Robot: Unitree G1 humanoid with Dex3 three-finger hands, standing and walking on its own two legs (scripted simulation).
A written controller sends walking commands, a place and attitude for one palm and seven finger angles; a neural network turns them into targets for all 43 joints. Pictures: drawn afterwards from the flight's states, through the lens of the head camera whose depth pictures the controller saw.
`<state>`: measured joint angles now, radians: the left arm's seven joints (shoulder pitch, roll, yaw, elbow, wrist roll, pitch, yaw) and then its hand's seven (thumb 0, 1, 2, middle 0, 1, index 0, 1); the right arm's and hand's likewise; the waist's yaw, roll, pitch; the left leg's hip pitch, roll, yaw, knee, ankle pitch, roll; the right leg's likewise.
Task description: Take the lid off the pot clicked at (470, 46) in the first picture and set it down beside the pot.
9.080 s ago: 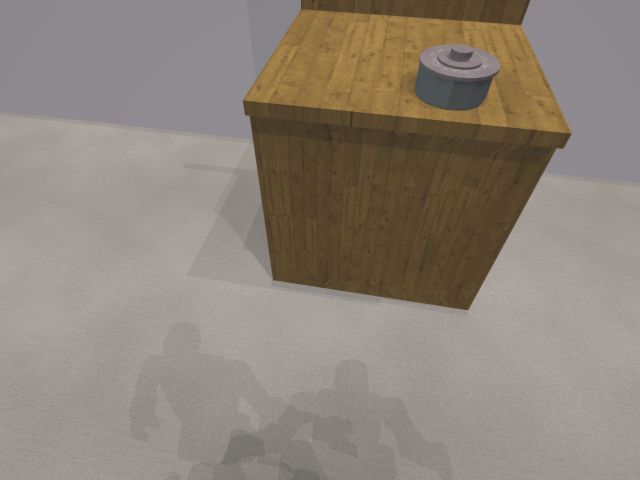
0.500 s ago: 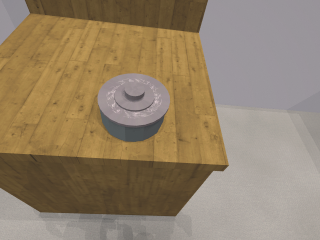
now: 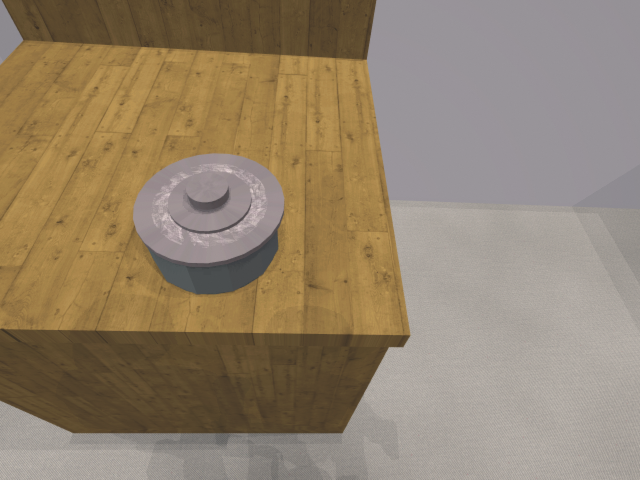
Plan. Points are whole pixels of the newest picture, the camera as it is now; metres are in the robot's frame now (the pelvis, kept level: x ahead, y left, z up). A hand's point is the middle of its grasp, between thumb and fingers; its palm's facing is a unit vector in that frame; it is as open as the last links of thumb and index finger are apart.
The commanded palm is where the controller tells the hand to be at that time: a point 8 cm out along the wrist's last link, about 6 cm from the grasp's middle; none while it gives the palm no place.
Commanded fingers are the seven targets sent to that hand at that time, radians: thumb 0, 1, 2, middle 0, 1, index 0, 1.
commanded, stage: come to a stop and stand still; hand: left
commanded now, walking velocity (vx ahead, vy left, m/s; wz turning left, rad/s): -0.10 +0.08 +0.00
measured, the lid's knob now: (208, 191) +0.42 +0.17 +0.12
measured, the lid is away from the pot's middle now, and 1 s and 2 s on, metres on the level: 0.00 0.00 0.00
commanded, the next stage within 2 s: look again from close up in 1.04 s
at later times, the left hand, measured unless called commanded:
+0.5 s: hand out of the picture -0.01 +0.21 -0.18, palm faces +0.01 -0.99 -0.17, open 7.4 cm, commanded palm none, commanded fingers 0.00 0.90 0.90 -0.20 -0.30 -0.20 -0.30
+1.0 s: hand out of the picture -0.03 +0.21 -0.18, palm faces +0.01 -0.99 -0.13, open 7.4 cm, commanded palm none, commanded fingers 0.00 0.90 0.90 -0.20 -0.30 -0.20 -0.30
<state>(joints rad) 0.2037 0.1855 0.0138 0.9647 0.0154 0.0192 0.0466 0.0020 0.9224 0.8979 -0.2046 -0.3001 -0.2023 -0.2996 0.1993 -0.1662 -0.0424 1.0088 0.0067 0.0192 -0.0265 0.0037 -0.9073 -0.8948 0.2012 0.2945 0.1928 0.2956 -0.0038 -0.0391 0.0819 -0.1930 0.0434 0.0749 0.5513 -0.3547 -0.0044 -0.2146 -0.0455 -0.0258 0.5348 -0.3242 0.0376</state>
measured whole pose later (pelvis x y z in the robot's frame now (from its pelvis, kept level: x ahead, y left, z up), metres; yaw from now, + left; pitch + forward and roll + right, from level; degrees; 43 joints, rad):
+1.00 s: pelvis -0.01 +0.06 +0.00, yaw -1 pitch -1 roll -1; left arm 0.33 0.14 -0.01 1.09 0.02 0.01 0.05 0.00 0.91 0.90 -0.20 -0.30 -0.20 -0.30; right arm 0.34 -0.08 0.00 1.11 0.00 -0.02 -0.03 0.02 -0.92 -0.89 0.20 0.29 0.20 0.30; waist 0.01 -0.05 0.05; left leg -0.15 -0.04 0.12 0.48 -0.33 0.08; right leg -0.16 -0.12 0.01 0.43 -0.25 0.09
